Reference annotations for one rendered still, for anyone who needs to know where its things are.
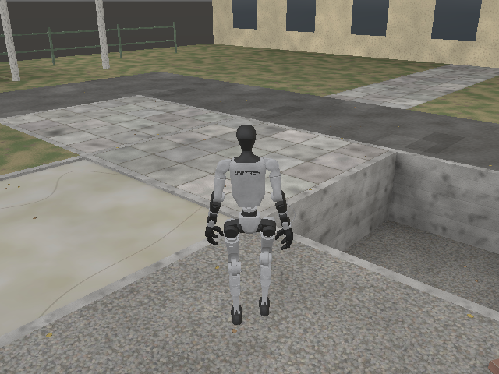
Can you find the right robot forearm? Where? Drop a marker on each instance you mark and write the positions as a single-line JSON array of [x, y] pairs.
[[281, 207]]

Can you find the robot right upper arm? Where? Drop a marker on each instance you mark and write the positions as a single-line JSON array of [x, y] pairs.
[[275, 178]]

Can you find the humanoid robot torso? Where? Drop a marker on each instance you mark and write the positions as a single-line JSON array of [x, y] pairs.
[[248, 190]]

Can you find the robot left upper arm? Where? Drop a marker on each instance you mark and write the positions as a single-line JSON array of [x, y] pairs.
[[219, 180]]

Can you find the robot left hand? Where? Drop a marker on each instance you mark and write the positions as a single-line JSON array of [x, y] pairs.
[[209, 234]]

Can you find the robot right hand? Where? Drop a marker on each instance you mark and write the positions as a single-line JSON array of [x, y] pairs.
[[288, 239]]

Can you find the left robot forearm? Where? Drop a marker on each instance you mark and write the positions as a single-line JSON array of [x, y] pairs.
[[213, 212]]

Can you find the robot head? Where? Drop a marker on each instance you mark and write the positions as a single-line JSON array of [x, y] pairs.
[[246, 135]]

